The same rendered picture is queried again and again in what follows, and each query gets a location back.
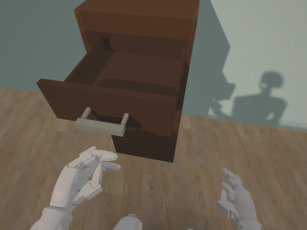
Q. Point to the left robot forearm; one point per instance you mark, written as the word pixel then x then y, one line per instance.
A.
pixel 53 218

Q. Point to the cabinet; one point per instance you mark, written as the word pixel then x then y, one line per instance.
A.
pixel 167 21

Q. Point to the right robot forearm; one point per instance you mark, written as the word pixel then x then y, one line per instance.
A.
pixel 249 224

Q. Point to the right robot hand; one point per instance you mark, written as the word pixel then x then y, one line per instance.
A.
pixel 240 205

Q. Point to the handle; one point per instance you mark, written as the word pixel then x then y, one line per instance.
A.
pixel 101 127

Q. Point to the left robot hand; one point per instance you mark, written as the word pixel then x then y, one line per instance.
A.
pixel 66 195

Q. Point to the robot left thigh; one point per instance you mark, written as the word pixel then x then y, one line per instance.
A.
pixel 129 223

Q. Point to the drawer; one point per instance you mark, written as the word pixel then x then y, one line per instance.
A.
pixel 118 76

